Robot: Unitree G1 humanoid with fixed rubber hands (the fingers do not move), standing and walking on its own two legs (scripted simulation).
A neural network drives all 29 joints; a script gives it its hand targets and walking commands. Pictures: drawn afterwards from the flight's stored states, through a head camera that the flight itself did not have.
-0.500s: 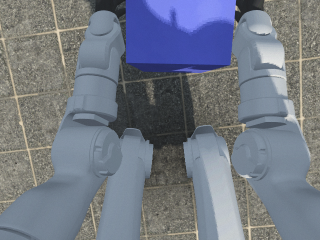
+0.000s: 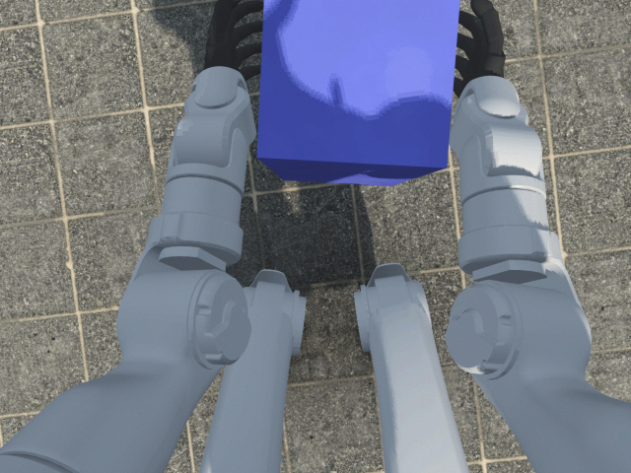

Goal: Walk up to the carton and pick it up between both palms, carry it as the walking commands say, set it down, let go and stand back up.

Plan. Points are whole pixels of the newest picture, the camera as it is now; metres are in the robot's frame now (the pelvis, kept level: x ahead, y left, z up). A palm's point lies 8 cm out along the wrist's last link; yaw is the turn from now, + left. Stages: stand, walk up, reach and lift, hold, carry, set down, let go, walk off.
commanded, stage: reach and lift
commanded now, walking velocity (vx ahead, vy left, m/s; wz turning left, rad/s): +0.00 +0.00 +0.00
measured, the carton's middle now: (348, 78) +0.55 -0.04 -0.16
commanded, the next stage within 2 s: none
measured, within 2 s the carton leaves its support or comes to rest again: neither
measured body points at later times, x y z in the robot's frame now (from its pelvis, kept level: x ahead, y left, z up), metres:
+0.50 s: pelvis +0.01 +0.00 +0.05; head +0.29 -0.02 +0.41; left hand +0.52 +0.09 -0.03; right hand +0.50 -0.17 -0.03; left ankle +0.10 +0.12 -0.44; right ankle +0.12 -0.13 -0.44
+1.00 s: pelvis +0.02 +0.00 +0.11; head +0.26 -0.01 +0.49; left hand +0.50 +0.10 +0.04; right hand +0.48 -0.16 +0.04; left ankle +0.10 +0.12 -0.44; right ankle +0.12 -0.13 -0.44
